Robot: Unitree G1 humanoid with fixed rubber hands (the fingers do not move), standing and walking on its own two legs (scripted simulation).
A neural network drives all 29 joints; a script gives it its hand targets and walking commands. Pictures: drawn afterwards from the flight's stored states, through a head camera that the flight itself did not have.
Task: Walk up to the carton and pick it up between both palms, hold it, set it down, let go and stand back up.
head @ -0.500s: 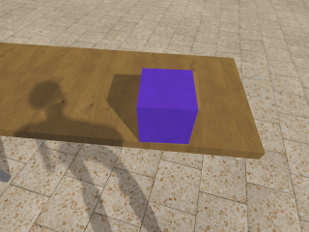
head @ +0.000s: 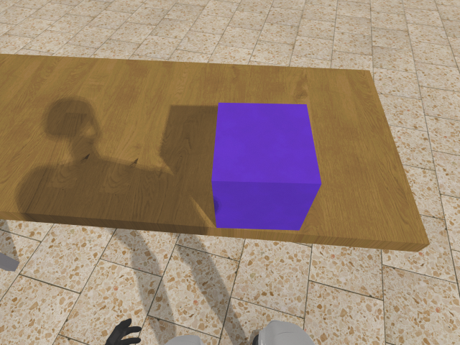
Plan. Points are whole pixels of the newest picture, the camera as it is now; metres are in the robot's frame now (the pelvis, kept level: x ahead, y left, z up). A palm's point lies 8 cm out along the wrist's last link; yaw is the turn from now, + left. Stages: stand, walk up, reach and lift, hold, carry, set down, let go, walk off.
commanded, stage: walk up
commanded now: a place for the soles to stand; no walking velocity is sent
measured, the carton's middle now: (259, 168) +0.42 -0.06 +0.02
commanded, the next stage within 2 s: none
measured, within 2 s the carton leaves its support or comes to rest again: neither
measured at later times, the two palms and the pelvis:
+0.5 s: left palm out of the picture +0.06 +0.27 -0.12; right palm out of the picture +0.09 -0.24 -0.12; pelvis -0.01 +0.01 +0.00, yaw -2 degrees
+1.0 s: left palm out of the picture +0.05 +0.25 -0.12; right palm out of the picture +0.02 -0.24 -0.12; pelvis -0.02 +0.01 +0.01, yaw -4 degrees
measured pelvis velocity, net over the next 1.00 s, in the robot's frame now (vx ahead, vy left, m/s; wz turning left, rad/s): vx -0.02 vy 0.01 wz -0.06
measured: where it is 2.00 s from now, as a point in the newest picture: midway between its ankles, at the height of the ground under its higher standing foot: outside the picture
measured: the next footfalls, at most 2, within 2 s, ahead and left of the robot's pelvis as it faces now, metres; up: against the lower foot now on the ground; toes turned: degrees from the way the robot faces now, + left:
right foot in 1.60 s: -0.02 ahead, -0.13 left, +0.00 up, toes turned -4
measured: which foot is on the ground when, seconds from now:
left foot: down 0.00-1.00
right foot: down 0.00-1.00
